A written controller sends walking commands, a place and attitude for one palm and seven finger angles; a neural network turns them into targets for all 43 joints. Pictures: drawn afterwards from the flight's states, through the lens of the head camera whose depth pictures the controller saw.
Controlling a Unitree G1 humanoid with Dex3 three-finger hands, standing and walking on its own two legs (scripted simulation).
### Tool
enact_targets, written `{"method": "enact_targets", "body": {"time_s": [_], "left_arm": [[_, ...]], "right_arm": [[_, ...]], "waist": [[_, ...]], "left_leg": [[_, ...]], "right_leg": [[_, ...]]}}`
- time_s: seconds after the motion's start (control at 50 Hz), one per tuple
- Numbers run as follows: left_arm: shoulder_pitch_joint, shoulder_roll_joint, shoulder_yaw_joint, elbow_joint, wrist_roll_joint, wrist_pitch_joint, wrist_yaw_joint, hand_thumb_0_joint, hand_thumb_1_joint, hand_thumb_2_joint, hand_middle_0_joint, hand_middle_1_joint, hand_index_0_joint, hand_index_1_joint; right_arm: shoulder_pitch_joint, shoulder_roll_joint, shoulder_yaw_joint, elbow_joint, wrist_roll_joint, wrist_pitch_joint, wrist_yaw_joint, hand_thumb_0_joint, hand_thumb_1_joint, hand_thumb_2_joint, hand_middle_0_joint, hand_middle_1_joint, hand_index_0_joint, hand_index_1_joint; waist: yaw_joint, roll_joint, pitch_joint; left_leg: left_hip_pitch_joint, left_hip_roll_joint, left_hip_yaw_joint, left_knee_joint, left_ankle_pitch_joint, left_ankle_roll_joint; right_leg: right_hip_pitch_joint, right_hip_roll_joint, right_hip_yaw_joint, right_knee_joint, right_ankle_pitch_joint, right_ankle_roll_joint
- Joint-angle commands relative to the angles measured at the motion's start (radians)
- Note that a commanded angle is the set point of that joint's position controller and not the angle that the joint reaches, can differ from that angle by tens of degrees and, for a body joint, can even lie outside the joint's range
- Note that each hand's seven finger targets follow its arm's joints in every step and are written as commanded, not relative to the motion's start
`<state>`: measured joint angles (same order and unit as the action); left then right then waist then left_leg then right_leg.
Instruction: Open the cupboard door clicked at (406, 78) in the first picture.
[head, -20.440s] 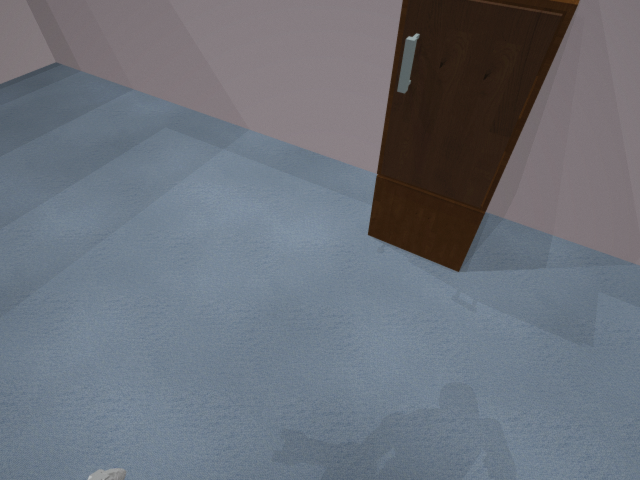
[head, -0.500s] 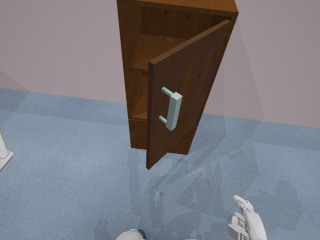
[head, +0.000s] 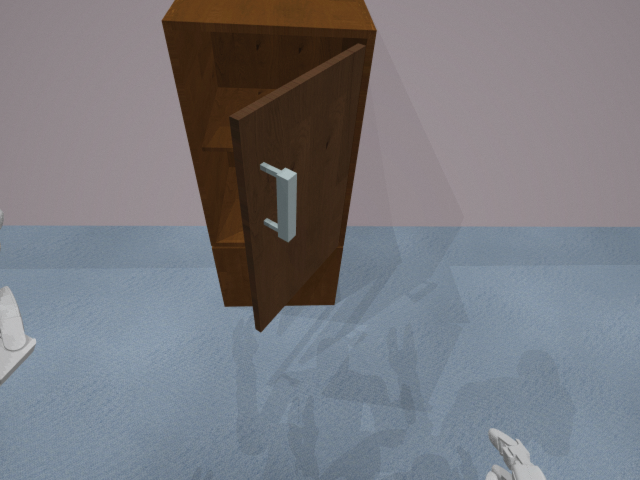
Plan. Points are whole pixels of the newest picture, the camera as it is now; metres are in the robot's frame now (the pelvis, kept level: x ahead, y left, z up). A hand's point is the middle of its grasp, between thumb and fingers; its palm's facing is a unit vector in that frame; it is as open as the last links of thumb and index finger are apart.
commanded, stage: stop stepping back and stand still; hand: left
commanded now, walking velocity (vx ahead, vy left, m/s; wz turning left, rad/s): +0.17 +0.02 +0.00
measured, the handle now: (277, 202) +0.56 +0.08 +0.02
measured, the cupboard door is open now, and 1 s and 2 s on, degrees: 53 53 53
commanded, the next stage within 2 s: let the arm hang, fingers relaxed in 0.34 s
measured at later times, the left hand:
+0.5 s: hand (75, 376) +0.20 +0.24 +0.12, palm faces +0.31 -0.80 -0.51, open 7.4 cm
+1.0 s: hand out of the picture -0.06 +0.19 -0.17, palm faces +0.10 -0.97 -0.23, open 7.2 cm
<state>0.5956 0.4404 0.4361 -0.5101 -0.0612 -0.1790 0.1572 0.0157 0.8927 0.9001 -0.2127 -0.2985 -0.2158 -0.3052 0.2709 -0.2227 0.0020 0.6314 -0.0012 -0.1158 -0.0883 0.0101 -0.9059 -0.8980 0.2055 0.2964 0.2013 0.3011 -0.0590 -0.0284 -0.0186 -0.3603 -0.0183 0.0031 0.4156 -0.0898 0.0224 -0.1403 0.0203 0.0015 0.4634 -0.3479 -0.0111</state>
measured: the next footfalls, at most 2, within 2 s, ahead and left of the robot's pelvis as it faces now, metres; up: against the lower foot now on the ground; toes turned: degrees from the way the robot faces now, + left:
none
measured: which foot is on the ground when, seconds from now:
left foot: down 0.00-1.00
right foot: down 0.00-1.00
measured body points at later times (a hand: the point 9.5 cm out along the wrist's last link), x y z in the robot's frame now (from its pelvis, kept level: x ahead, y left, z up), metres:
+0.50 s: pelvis -0.01 -0.02 -0.01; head -0.01 -0.04 +0.44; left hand +0.18 +0.28 +0.14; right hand +0.14 -0.24 -0.12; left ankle +0.02 +0.10 -0.73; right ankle -0.04 -0.10 -0.74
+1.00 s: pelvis -0.02 +0.00 +0.00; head +0.00 +0.00 +0.45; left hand -0.07 +0.24 -0.15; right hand -0.01 -0.23 -0.16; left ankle +0.01 +0.11 -0.74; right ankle -0.04 -0.10 -0.74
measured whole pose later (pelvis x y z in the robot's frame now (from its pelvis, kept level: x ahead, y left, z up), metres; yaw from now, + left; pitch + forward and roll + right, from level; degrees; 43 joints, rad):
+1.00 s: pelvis -0.02 +0.00 +0.00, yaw +3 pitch -2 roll +0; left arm 0.33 0.19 0.02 1.14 0.00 0.02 0.03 0.00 0.95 0.90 -0.20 -0.30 -0.20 -0.30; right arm 0.28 -0.16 0.01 1.10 -0.01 0.03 -0.04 0.00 -0.91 -0.90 0.20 0.30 0.20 0.30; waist 0.01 0.01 0.07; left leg -0.21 0.01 0.02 0.44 -0.20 0.01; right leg -0.10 0.01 -0.07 0.41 -0.27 -0.03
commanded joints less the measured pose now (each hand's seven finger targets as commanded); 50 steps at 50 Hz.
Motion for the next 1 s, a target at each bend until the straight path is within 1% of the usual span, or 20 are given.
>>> {"method": "enact_targets", "body": {"time_s": [0.0, 0.04, 0.08, 0.16, 0.24, 0.26, 0.28, 0.34, 0.38, 0.4, 0.42, 0.44, 0.46, 0.54, 0.6, 0.62, 0.66, 0.68, 0.72, 0.98], "left_arm": [[0.036, 0.153, 0.118, -0.195, 0.006, -0.069, 0.02, 0.0, 0.9, 0.9, -0.2, -0.3, -0.2, -0.3], [0.003, 0.155, 0.116, -0.182, 0.003, -0.067, 0.025, 0.0, 0.9, 0.9, -0.2, -0.3, -0.2, -0.3], [-0.103, 0.135, 0.081, -0.163, 0.017, -0.061, 0.031, 0.0, 0.9, 0.9, -0.2, -0.3, -0.2, -0.3], [-0.259, 0.141, 0.058, -0.089, 0.036, -0.069, 0.029, 0.0, 0.9, 0.9, -0.2, -0.3, -0.2, -0.3], [-0.259, 0.164, 0.093, -0.184, 0.042, -0.103, 0.022, 0.0, 0.9, 0.9, -0.2, -0.3, -0.2, -0.3], [-0.237, 0.158, 0.095, -0.192, 0.046, -0.106, 0.024, 0.0, 0.9, 0.9, -0.2, -0.3, -0.2, -0.3], [-0.194, 0.142, 0.086, -0.181, 0.042, -0.101, 0.024, 0.0, 0.9, 0.9, -0.2, -0.3, -0.2, -0.3], [-0.056, 0.125, 0.091, -0.172, 0.037, -0.085, 0.023, 0.0, 0.9, 0.9, -0.2, -0.3, -0.2, -0.3], [-0.047, 0.128, 0.098, -0.15, 0.028, -0.086, 0.02, 0.0, 0.9, 0.9, -0.2, -0.3, -0.2, -0.3], [-0.033, 0.136, 0.107, -0.135, 0.02, -0.083, 0.019, 0.0, 0.9, 0.9, -0.2, -0.3, -0.2, -0.3], [-0.148, -0.046, -0.31, 0.629, 0.123, 0.095, -0.122, 0.0, 0.9, 0.9, -0.2, -0.3, -0.2, -0.3], [-0.146, -0.102, -0.316, 0.65, 0.108, 0.157, -0.14, 0.0, 0.9, 0.9, -0.2, -0.3, -0.2, -0.3], [-0.186, -0.115, -0.325, 0.68, 0.101, 0.163, -0.145, 0.0, 0.9, 0.9, -0.2, -0.3, -0.2, -0.3], [-0.268, -0.093, -0.341, 0.897, 0.1, 0.173, -0.141, 0.0, 0.9, 0.9, -0.2, -0.3, -0.2, -0.3], [-0.298, -0.094, -0.36, 1.084, 0.09, 0.179, -0.13, 0.0, 0.9, 0.9, -0.2, -0.3, -0.2, -0.3], [-0.302, -0.095, -0.363, 1.14, 0.085, 0.179, -0.128, 0.0, 0.9, 0.9, -0.2, -0.3, -0.2, -0.3], [-0.317, -0.109, -0.378, 1.257, 0.075, 0.183, -0.125, 0.0, 0.9, 0.9, -0.2, -0.3, -0.2, -0.3], [-0.312, -0.117, -0.382, 1.314, 0.071, 0.181, -0.127, 0.0, 0.9, 0.9, -0.2, -0.3, -0.2, -0.3], [-0.283, -0.159, -0.371, 1.394, 0.074, 0.176, -0.128, 0.0, 0.9, 0.9, -0.2, -0.3, -0.2, -0.3], [-0.246, -0.183, -0.415, 1.629, 0.066, 0.174, -0.128, 0.0, 0.9, 0.9, -0.2, -0.3, -0.2, -0.3]], "right_arm": [[-0.138, -0.11, -0.051, -0.16, -0.01, -0.053, 0.004, 0.0, -0.9, -0.9, 0.2, 0.3, 0.2, 0.3], [-0.119, -0.12, -0.067, -0.132, -0.013, -0.037, 0.003, 0.0, -0.9, -0.9, 0.2, 0.3, 0.2, 0.3], [-0.106, -0.118, -0.063, -0.114, -0.011, -0.028, 0.001, 0.0, -0.9, -0.9, 0.2, 0.3, 0.2, 0.3], [-0.125, -0.122, -0.048, -0.109, -0.008, -0.05, -0.018, 0.0, -0.9, -0.9, 0.2, 0.3, 0.2, 0.3], [-0.126, -0.104, -0.032, -0.124, -0.013, -0.077, -0.013, 0.0, -0.9, -0.9, 0.2, 0.3, 0.2, 0.3], [-0.119, -0.086, -0.031, -0.125, -0.021, -0.087, -0.008, 0.0, -0.9, -0.9, 0.2, 0.3, 0.2, 0.3], [-0.122, -0.082, -0.032, -0.125, -0.022, -0.095, 0.0, 0.0, -0.9, -0.9, 0.2, 0.3, 0.2, 0.3], [-0.13, -0.097, -0.029, -0.135, -0.012, -0.091, 0.016, 0.0, -0.9, -0.9, 0.2, 0.3, 0.2, 0.3], [-0.122, -0.092, -0.03, -0.139, -0.016, -0.075, 0.02, 0.0, -0.9, -0.9, 0.2, 0.3, 0.2, 0.3], [-0.115, -0.091, -0.038, -0.137, -0.01, -0.066, 0.027, 0.0, -0.9, -0.9, 0.2, 0.3, 0.2, 0.3], [-0.15, -0.209, -0.083, 0.105, -0.009, -0.067, 0.103, 0.0, -0.9, -0.9, 0.2, 0.3, 0.2, 0.3], [-0.065, -0.132, -0.089, 0.108, -0.012, -0.026, 0.094, 0.0, -0.9, -0.9, 0.2, 0.3, 0.2, 0.3], [-0.032, -0.119, -0.074, 0.105, -0.01, 0.01, 0.088, 0.0, -0.9, -0.9, 0.2, 0.3, 0.2, 0.3], [-0.089, -0.109, -0.056, 0.081, -0.028, 0.088, 0.083, 0.0, -0.9, -0.9, 0.2, 0.3, 0.2, 0.3], [-0.06, -0.092, -0.044, 0.146, -0.037, 0.108, 0.075, 0.0, -0.9, -0.9, 0.2, 0.3, 0.2, 0.3], [-0.037, -0.103, -0.04, 0.178, -0.037, 0.107, 0.071, 0.0, -0.9, -0.9, 0.2, 0.3, 0.2, 0.3], [-0.04, -0.092, -0.025, 0.236, -0.029, 0.112, 0.064, 0.0, -0.9, -0.9, 0.2, 0.3, 0.2, 0.3], [-0.049, -0.084, -0.018, 0.257, -0.027, 0.114, 0.058, 0.0, -0.9, -0.9, 0.2, 0.3, 0.2, 0.3], [-0.043, -0.059, -0.022, 0.293, -0.029, 0.113, 0.048, 0.0, -0.9, -0.9, 0.2, 0.3, 0.2, 0.3], [0.056, -0.033, -0.014, 0.451, -0.016, 0.121, 0.044, 0.0, -0.9, -0.9, 0.2, 0.3, 0.2, 0.3]], "waist": [[0.045, 0.094, -0.052], [0.036, -0.057, -0.037], [0.026, -0.101, 0.027], [0.025, 0.042, 0.109], [0.041, 0.317, 0.064], [0.04, 0.258, 0.051], [0.049, 0.184, 0.035], [0.062, 0.186, -0.033], [0.045, 0.096, -0.037], [0.047, -0.021, -0.054], [0.021, -0.075, -0.02], [0.019, -0.096, -0.079], [0.022, -0.122, -0.079], [0.059, -0.3, 0.025], [0.056, -0.149, -0.002], [0.054, -0.038, -0.037], [0.056, 0.174, -0.026], [0.062, 0.189, -0.014], [0.064, 0.21, -0.025], [0.054, 0.012, 0.079]], "left_leg": [[0.062, 0.044, -0.038, -0.026, -0.309, -0.036], [0.162, 0.011, -0.014, 0.288, -0.223, -0.044], [0.079, 0.034, -0.013, 0.41, -0.216, -0.031], [0.144, 0.063, -0.038, 0.095, -0.302, 0.016], [0.046, 0.271, -0.45, -0.282, -0.649, 0.104], [0.024, 0.285, -0.453, -0.292, -0.605, 0.126], [0.021, 0.274, -0.397, -0.257, -0.5, 0.132], [0.011, 0.157, -0.137, -0.103, -0.295, 0.051], [-0.007, 0.085, -0.054, 0.019, -0.204, 0.0], [0.019, 0.059, -0.035, 0.124, -0.169, -0.009], [-0.056, 0.092, -0.026, 0.354, -0.042, -0.014], [0.0, 0.086, -0.051, 0.33, -0.149, -0.022], [-0.039, 0.065, -0.031, 0.334, -0.18, -0.017], [-0.07, 0.03, -0.002, 0.278, -0.221, 0.001], [0.103, 0.071, -0.028, 0.141, 0.14, 0.011], [0.171, 0.098, -0.04, 0.135, 0.31, 0.013], [0.192, 0.13, -0.08, 0.092, 0.357, 0.032], [0.174, 0.132, -0.085, 0.072, 0.304, 0.032], [0.185, 0.121, -0.065, 0.059, 0.205, 0.019], [0.183, 0.121, -0.066, -0.06, -0.026, 0.019]], "right_leg": [[-0.081, -0.046, 0.012, -0.185, -0.153, -0.047], [-0.319, -0.193, 0.214, -0.287, -0.324, -0.125], [-0.361, -0.265, 0.273, -0.27, -0.357, -0.158], [-0.335, -0.138, 0.122, -0.098, -0.254, -0.069], [-0.237, 0.01, -0.022, 0.288, -0.11, 0.011], [-0.21, -0.004, -0.003, 0.328, -0.108, 0.007], [-0.169, -0.016, 0.004, 0.278, -0.102, 0.004], [0.009, -0.016, -0.03, -0.035, 0.034, -0.001], [0.013, -0.088, 0.086, -0.114, 0.106, -0.039], [-0.033, -0.148, 0.208, -0.162, 0.09, -0.062], [-0.119, -0.281, 0.172, -0.004, 0.531, -0.1], [-0.094, -0.26, 0.182, 0.036, 0.699, -0.127], [-0.06, -0.249, 0.124, 0.052, 0.67, -0.131], [-0.015, -0.225, 0.074, 0.033, 0.718, -0.119], [-0.027, -0.178, 0.047, 0.058, 0.7, -0.055], [-0.024, -0.155, 0.025, 0.075, 0.626, -0.035], [-0.035, -0.117, 0.007, 0.031, 0.364, -0.018], [-0.018, -0.109, 0.015, -0.006, 0.311, -0.021], [0.004, -0.119, 0.027, -0.055, 0.33, -0.038], [-0.03, -0.119, 0.017, -0.157, 0.152, -0.038]]}}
